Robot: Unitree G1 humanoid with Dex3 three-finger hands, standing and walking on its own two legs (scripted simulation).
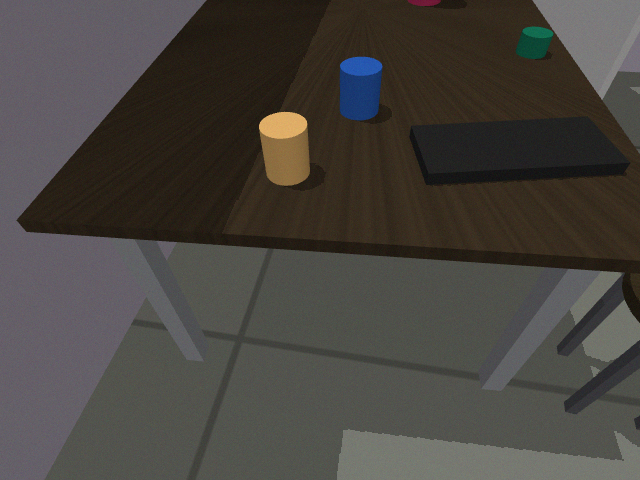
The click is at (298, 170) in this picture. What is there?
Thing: mug
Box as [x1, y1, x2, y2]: [259, 112, 309, 185]
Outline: 278,112 262,119 259,124 259,131 266,173 268,178 277,184 289,185 300,182 309,173 307,126 305,119 296,113
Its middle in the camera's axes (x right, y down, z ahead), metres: -0.07 -0.19 +0.76
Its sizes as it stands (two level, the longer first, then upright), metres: 0.121 0.087 0.106
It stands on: a support 0.76 m high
